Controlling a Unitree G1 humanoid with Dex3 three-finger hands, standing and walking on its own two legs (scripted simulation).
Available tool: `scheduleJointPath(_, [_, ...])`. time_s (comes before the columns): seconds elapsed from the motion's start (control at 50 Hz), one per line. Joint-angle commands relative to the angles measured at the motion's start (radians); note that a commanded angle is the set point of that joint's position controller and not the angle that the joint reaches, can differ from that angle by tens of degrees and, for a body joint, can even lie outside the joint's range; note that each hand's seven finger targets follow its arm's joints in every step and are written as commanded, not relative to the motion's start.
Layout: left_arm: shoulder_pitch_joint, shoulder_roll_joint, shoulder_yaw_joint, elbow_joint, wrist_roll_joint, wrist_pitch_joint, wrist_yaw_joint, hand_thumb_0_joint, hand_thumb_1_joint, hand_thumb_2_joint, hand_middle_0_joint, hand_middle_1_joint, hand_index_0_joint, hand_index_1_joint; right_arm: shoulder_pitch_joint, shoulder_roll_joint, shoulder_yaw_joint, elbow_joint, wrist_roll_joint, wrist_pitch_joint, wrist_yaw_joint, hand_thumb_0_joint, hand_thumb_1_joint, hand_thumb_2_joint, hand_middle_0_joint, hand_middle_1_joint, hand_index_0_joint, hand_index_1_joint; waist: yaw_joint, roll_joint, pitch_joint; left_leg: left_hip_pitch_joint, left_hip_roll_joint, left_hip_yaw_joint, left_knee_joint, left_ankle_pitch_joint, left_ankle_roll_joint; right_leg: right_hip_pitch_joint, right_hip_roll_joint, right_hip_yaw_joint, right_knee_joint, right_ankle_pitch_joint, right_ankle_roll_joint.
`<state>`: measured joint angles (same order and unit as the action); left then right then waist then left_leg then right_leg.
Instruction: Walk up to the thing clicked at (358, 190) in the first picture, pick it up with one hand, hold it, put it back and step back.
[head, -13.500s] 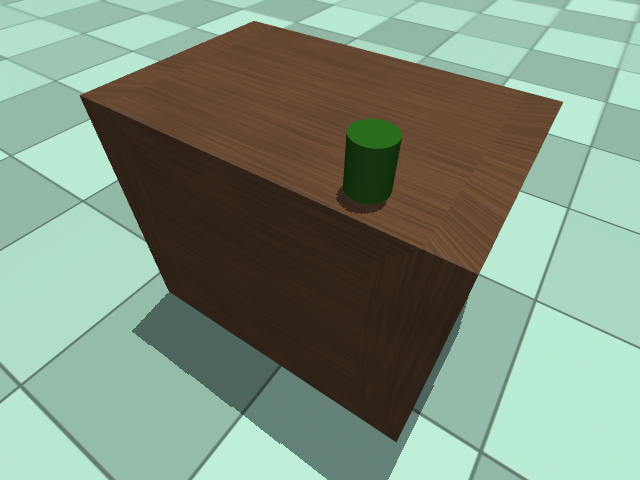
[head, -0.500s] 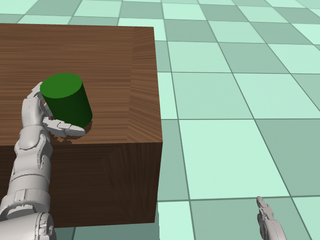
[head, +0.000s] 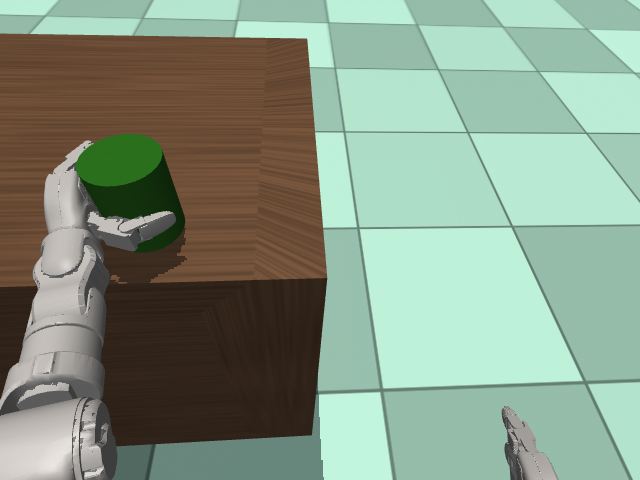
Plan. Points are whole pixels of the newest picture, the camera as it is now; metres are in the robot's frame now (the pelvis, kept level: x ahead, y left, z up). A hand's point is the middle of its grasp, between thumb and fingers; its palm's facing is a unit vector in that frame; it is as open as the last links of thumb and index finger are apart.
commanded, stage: settle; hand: left
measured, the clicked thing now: (136, 195) +0.46 +0.21 +0.12
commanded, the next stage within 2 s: lift in 0.96 s
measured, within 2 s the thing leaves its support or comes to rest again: leaves its support in 0.22 s
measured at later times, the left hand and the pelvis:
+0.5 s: hand (122, 164) +0.46 +0.21 +0.17, palm faces +0.22 -0.98 -0.01, open 11.8 cm; pelvis +0.01 +0.00 +0.01, yaw +0 degrees
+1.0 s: hand (115, 149) +0.45 +0.21 +0.20, palm faces +0.22 -0.97 -0.02, open 11.8 cm; pelvis +0.01 -0.01 +0.02, yaw +0 degrees
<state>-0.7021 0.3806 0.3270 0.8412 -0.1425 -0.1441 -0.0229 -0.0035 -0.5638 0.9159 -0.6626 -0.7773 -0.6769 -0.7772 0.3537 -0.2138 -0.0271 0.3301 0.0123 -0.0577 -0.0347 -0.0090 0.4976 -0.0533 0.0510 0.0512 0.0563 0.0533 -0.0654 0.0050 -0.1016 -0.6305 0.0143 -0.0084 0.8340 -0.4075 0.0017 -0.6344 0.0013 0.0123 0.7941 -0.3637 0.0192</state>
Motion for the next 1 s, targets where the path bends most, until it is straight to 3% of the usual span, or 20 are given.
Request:
scheduleJointPath(0.0, [-0.465, 0.216, 0.001, -0.289, 0.003, -0.051, 0.001, 0.0, 0.185, 1.217, -1.261, -1.298, -1.253, -1.325, -0.048, -0.171, -0.1, -0.196, 0.0, -0.049, -0.024, 0.0, 0.51, -0.062, 0.049, 0.05, 0.049, 0.05, -0.024, 0.058, -0.426, 0.274, 0.005, 0.001, -0.1, 0.343, 0.002, 0.166, 0.014, -0.031, -0.084, 0.291, -0.03])
scheduleJointPath(0.08, [-0.525, 0.222, 0.004, -0.36, -0.007, -0.045, 0.008, 0.0, 0.075, 1.21, -1.307, -1.351, -1.302, -1.378, -0.077, -0.122, -0.057, -0.209, 0.009, -0.051, -0.027, 0.0, 0.504, -0.062, 0.048, 0.05, 0.048, 0.05, -0.003, 0.055, -0.425, 0.264, -0.003, 0.01, -0.104, 0.347, 0.007, 0.225, 0.008, -0.024, -0.093, 0.322, -0.024])
scheduleJointPath(0.1, [-0.546, 0.235, 0.011, -0.386, -0.011, -0.046, 0.006, 0.0, 0.005, 1.213, -1.313, -1.363, -1.308, -1.391, -0.059, -0.116, -0.057, -0.204, 0.009, -0.051, -0.028, 0.0, 0.5, -0.063, 0.048, 0.05, 0.048, 0.05, -0.011, 0.069, -0.47, 0.286, -0.001, 0.011, -0.1, 0.386, 0.006, 0.247, 0.006, -0.025, -0.085, 0.354, -0.024])
scheduleJointPath(0.14, [-0.508, 0.236, 0.014, -0.377, -0.017, -0.036, -0.002, 0.0, -0.011, 1.212, -1.29, -1.349, -1.286, -1.377, -0.01, -0.111, -0.05, -0.164, 0.009, -0.046, -0.026, 0.0, 0.506, -0.063, 0.048, 0.05, 0.048, 0.05, -0.008, 0.093, -0.455, 0.32, 0.003, 0.004, -0.095, 0.461, -0.002, 0.228, 0.008, -0.034, -0.081, 0.388, -0.027])
scheduleJointPath(0.16, [-0.56, 0.265, 0.021, -0.453, -0.019, -0.037, -0.002, 0.0, -0.03, 1.214, -1.281, -1.344, -1.274, -1.375, -0.001, -0.108, -0.048, -0.16, 0.009, -0.045, -0.024, 0.0, 0.504, -0.064, 0.048, 0.05, 0.048, 0.05, 0.0, 0.132, -0.477, 0.345, 0.003, 0.004, -0.092, 0.487, -0.005, 0.231, 0.007, -0.035, -0.082, 0.398, -0.028])
scheduleJointPath(0.2, [-0.532, 0.295, 0.046, -0.438, -0.018, -0.02, -0.001, 0.0, -0.045, 1.192, -1.26, -1.322, -1.256, -1.35, -0.001, -0.152, -0.087, -0.16, 0.011, -0.046, -0.026, 0.0, 0.506, -0.063, 0.048, 0.05, 0.048, 0.05, -0.012, 0.12, -0.482, 0.371, 0.007, 0.001, -0.088, 0.534, -0.007, 0.229, 0.009, -0.037, -0.084, 0.43, -0.026])
scheduleJointPath(0.24, [-0.544, 0.3, 0.054, -0.45, -0.016, -0.005, 0.003, 0.0, -0.045, 1.185, -1.232, -1.302, -1.228, -1.33, 0.019, -0.132, -0.074, -0.105, 0.009, -0.043, -0.021, 0.0, 0.508, -0.063, 0.048, 0.05, 0.049, 0.05, -0.003, 0.147, -0.427, 0.355, 0.007, -0.001, -0.1, 0.524, -0.012, 0.219, 0.008, -0.037, -0.089, 0.413, -0.029])
scheduleJointPath(0.28, [-0.544, 0.283, 0.042, -0.463, -0.018, 0.012, 0.004, 0.0, -0.04, 1.196, -1.234, -1.307, -1.228, -1.337, -0.022, -0.144, -0.09, -0.145, 0.015, -0.047, -0.02, 0.0, 0.504, -0.064, 0.048, 0.05, 0.048, 0.05, -0.008, 0.154, -0.447, 0.385, 0.01, -0.002, -0.1, 0.547, -0.012, 0.225, 0.007, -0.038, -0.094, 0.423, -0.029])
scheduleJointPath(0.38, [-0.538, 0.252, 0.031, -0.409, -0.025, 0.051, 0.0, 0.0, -0.089, 1.213, -1.241, -1.326, -1.237, -1.356, -0.079, -0.115, -0.063, -0.122, 0.023, -0.059, -0.02, 0.0, 0.512, -0.062, 0.048, 0.05, 0.048, 0.05, 0.005, 0.089, -0.383, 0.307, -0.001, 0.011, -0.12, 0.446, 0.003, 0.273, 0.002, -0.029, -0.115, 0.407, -0.021])
scheduleJointPath(0.4, [-0.528, 0.255, 0.039, -0.39, -0.025, 0.058, -0.002, 0.0, -0.084, 1.222, -1.25, -1.331, -1.244, -1.364, -0.098, -0.14, -0.083, -0.157, 0.022, -0.063, -0.023, 0.0, 0.508, -0.063, 0.048, 0.05, 0.048, 0.05, -0.006, 0.052, -0.403, 0.319, 0.0, 0.013, -0.121, 0.441, 0.008, 0.282, 0.003, -0.029, -0.121, 0.413, -0.017])
scheduleJointPath(0.46, [-0.531, 0.252, 0.031, -0.372, -0.023, 0.077, -0.01, 0.0, -0.098, 1.23, -1.261, -1.344, -1.257, -1.375, -0.063, -0.121, -0.062, -0.121, 0.023, -0.065, -0.021, 0.0, 0.507, -0.064, 0.048, 0.05, 0.048, 0.05, 0.004, 0.071, -0.402, 0.331, 0.006, 0.007, -0.126, 0.487, 0.002, 0.276, 0.005, -0.037, -0.116, 0.417, -0.023])
scheduleJointPath(0.5, [-0.505, 0.258, 0.04, -0.351, -0.023, 0.09, -0.015, 0.0, -0.073, 1.24, -1.263, -1.349, -1.26, -1.379, -0.078, -0.151, -0.085, -0.13, 0.024, -0.07, -0.021, 0.0, 0.514, -0.062, 0.048, 0.05, 0.048, 0.05, 0.008, 0.047, -0.397, 0.333, 0.007, 0.005, -0.133, 0.494, 0.001, 0.282, 0.006, -0.04, -0.118, 0.418, -0.024])
scheduleJointPath(0.54, [-0.554, 0.279, 0.043, -0.405, -0.017, 0.092, -0.007, 0.0, -0.054, 1.249, -1.283, -1.361, -1.28, -1.391, -0.093, -0.136, -0.07, -0.146, 0.026, -0.072, -0.019, 0.0, 0.516, -0.061, 0.048, 0.05, 0.048, 0.05, 0.016, 0.069, -0.396, 0.336, 0.001, 0.011, -0.146, 0.427, 0.001, 0.277, 0.006, -0.039, -0.132, 0.366, -0.023])
scheduleJointPath(0.56, [-0.559, 0.261, 0.033, -0.388, -0.016, 0.097, -0.005, 0.0, -0.068, 1.25, -1.277, -1.361, -1.275, -1.391, -0.091, -0.141, -0.078, -0.148, 0.025, -0.074, -0.024, 0.0, 0.518, -0.06, 0.048, 0.05, 0.048, 0.05, 0.004, 0.042, -0.383, 0.332, 0.0, 0.013, -0.153, 0.384, 0.005, 0.272, 0.006, -0.04, -0.14, 0.341, -0.02])
scheduleJointPath(0.68, [-0.606, 0.3, 0.055, -0.469, -0.02, 0.103, 0.011, 0.0, -0.025, 1.281, -1.275, -1.376, -1.274, -1.405, -0.059, -0.132, -0.068, -0.142, 0.024, -0.087, -0.037, 0.0, 0.522, -0.06, 0.048, 0.05, 0.048, 0.05, 0.004, 0.051, -0.407, 0.342, -0.005, 0.016, -0.16, 0.384, 0.008, 0.305, 0.003, -0.036, -0.15, 0.359, -0.015])
scheduleJointPath(0.74, [-0.622, 0.282, 0.034, -0.497, -0.02, 0.106, 0.013, 0.0, 0.009, 1.276, -1.256, -1.359, -1.253, -1.389, -0.068, -0.102, -0.048, -0.074, 0.026, -0.09, -0.036, 0.0, 0.525, -0.059, 0.048, 0.05, 0.048, 0.05, 0.02, 0.118, -0.36, 0.353, -0.008, 0.017, -0.175, 0.345, 0.0, 0.266, 0.001, -0.034, -0.16, 0.311, -0.022])
scheduleJointPath(0.76, [-0.621, 0.298, 0.048, -0.494, -0.02, 0.109, 0.015, 0.0, 0.019, 1.281, -1.249, -1.356, -1.246, -1.387, -0.113, -0.145, -0.081, -0.115, 0.026, -0.098, -0.042, 0.0, 0.526, -0.06, 0.048, 0.05, 0.048, 0.05, 0.009, 0.086, -0.386, 0.368, -0.006, 0.015, -0.176, 0.337, 0.002, 0.273, 0.002, -0.035, -0.165, 0.306, -0.021])
scheduleJointPath(0.82, [-0.627, 0.284, 0.034, -0.472, -0.017, 0.129, 0.016, 0.0, 0.001, 1.288, -1.263, -1.371, -1.262, -1.401, -0.078, -0.119, -0.057, -0.086, 0.023, -0.102, -0.044, 0.0, 0.526, -0.06, 0.048, 0.05, 0.048, 0.05, 0.007, 0.09, -0.388, 0.358, -0.006, 0.016, -0.178, 0.357, 0.003, 0.299, 0.002, -0.036, -0.17, 0.334, -0.019])
scheduleJointPath(0.84, [-0.613, 0.287, 0.035, -0.465, -0.017, 0.136, 0.015, 0.0, 0.014, 1.289, -1.258, -1.369, -1.258, -1.397, -0.083, -0.146, -0.084, -0.07, 0.024, -0.105, -0.048, 0.0, 0.531, -0.058, 0.048, 0.05, 0.048, 0.05, 0.006, 0.089, -0.377, 0.363, -0.007, 0.017, -0.179, 0.358, 0.003, 0.29, 0.001, -0.035, -0.173, 0.336, -0.02])
scheduleJointPath(0.98, [-0.615, 0.254, 0.022, -0.411, -0.027, 0.161, -0.006, 0.0, 0.016, 1.302, -1.267, -1.381, -1.269, -1.407, -0.114, -0.096, -0.028, -0.069, 0.027, -0.129, -0.04, 0.0, 0.537, -0.057, 0.048, 0.05, 0.048, 0.05, 0.011, 0.055, -0.347, 0.369, -0.001, 0.007, -0.203, 0.342, 0.003, 0.282, 0.01, -0.049, -0.186, 0.303, -0.021])
